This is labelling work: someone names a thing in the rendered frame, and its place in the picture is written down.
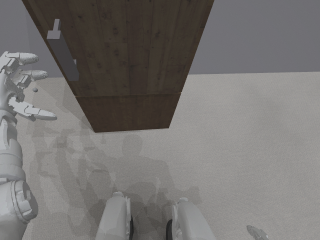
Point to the robot shin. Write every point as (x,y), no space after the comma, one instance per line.
(177,234)
(127,224)

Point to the cupboard door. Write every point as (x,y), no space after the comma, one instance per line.
(126,47)

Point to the handle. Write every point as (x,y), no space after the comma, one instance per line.
(58,44)

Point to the left robot shin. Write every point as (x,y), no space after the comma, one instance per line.
(127,224)

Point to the right robot shin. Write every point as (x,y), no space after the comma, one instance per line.
(177,234)

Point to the robot right hand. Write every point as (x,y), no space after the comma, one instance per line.
(258,234)

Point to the robot left forearm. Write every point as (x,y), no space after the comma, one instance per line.
(11,156)

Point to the robot left hand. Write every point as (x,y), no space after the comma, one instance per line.
(9,63)

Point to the robot left upper arm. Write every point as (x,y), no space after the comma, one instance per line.
(18,207)

